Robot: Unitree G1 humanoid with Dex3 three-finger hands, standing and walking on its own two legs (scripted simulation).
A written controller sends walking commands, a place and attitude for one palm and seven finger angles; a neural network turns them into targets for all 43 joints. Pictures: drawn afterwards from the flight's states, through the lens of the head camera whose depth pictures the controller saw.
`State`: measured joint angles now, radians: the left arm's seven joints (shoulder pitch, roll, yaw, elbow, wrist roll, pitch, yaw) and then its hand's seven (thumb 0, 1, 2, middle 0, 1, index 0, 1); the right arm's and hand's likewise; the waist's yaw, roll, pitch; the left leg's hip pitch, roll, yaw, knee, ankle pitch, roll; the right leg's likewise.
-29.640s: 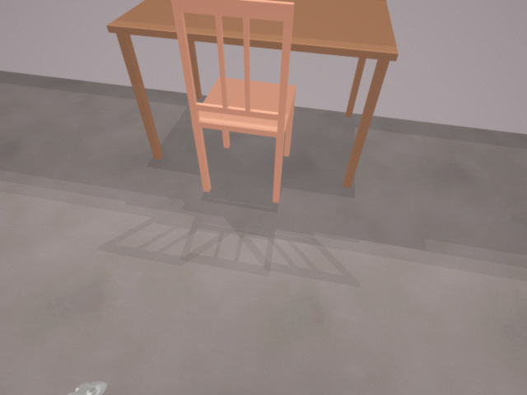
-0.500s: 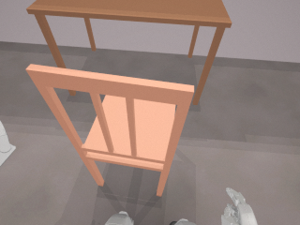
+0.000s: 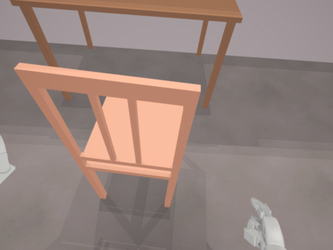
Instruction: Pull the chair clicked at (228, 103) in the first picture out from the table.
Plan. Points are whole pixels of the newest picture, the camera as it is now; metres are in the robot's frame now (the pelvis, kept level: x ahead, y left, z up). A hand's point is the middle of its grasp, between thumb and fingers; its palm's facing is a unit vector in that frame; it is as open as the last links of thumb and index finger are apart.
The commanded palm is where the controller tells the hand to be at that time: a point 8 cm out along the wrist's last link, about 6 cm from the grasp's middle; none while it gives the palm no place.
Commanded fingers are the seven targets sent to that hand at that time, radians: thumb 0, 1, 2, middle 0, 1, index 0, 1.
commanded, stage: step back with the hand held close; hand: left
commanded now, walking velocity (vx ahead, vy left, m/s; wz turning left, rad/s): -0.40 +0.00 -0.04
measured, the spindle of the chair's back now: (105, 132) +0.44 +0.21 -0.06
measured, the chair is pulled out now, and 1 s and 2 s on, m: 0.58 0.58 0.58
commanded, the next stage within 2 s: stop stepping back and stand still in 0.06 s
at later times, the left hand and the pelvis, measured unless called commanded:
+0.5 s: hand (15, 242) +0.12 +0.21 +0.16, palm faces +0.38 -0.80 -0.46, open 7.4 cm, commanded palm +0.07 +0.25 +0.19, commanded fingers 0.00 0.90 0.90 -0.20 -0.30 -0.20 -0.30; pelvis -0.09 -0.04 +0.01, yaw -3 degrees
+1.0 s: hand (27, 235) +0.13 +0.21 +0.15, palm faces +0.39 -0.82 -0.42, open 7.4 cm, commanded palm +0.07 +0.25 +0.19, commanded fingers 0.00 0.90 0.90 -0.20 -0.30 -0.20 -0.30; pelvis -0.08 -0.05 +0.01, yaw -3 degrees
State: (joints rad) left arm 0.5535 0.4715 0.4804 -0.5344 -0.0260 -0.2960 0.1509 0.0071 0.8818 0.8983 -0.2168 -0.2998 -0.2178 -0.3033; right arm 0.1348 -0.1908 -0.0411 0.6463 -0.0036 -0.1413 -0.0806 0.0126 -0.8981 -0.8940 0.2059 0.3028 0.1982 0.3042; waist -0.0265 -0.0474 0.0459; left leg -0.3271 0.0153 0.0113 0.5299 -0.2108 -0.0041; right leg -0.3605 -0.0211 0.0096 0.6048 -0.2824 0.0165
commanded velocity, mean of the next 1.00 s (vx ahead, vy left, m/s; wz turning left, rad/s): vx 0.05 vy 0.03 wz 0.00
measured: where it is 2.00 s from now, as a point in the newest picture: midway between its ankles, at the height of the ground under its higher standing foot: outside the picture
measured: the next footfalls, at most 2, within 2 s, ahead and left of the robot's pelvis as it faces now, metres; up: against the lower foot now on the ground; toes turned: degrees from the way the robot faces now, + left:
right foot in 0.24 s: -0.03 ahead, -0.17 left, +0.00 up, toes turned -6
left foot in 0.50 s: -0.07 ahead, +0.08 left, +0.00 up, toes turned -1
